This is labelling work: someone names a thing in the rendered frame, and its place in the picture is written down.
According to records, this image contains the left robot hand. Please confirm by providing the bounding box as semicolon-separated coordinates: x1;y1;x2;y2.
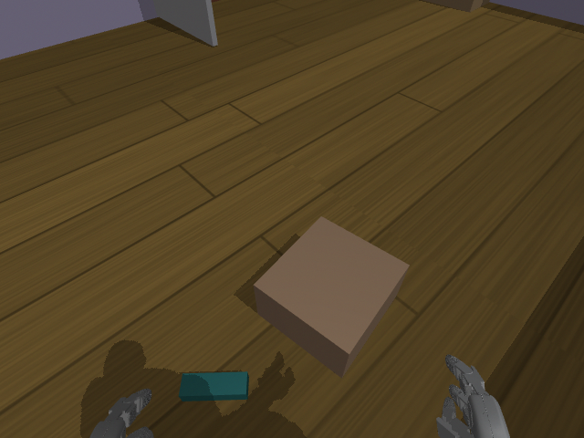
89;389;154;438

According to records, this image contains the right robot hand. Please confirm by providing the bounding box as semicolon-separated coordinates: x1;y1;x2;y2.
436;354;510;438

